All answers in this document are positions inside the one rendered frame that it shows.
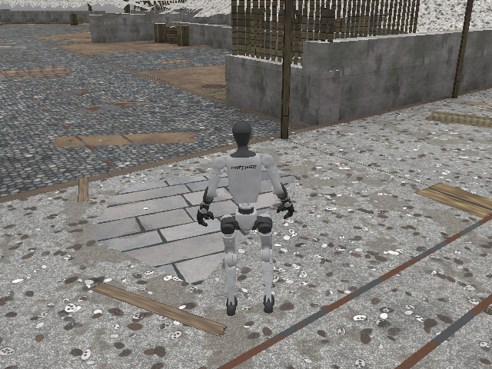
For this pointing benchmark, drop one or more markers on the left robot upper arm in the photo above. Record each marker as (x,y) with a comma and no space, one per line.
(215,176)

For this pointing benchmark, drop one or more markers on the right robot thigh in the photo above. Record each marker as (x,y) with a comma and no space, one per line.
(265,229)

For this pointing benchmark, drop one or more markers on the robot right hand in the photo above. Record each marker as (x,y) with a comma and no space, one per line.
(283,208)

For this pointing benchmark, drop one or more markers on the right robot upper arm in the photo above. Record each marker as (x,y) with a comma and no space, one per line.
(268,161)

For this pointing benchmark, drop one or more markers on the robot left hand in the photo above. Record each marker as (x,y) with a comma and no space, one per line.
(200,217)

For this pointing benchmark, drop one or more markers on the robot torso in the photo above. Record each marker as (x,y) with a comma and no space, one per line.
(244,182)

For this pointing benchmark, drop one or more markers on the robot right forearm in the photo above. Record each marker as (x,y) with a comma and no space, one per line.
(284,198)

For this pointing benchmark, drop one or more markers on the robot left forearm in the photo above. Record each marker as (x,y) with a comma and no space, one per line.
(206,202)

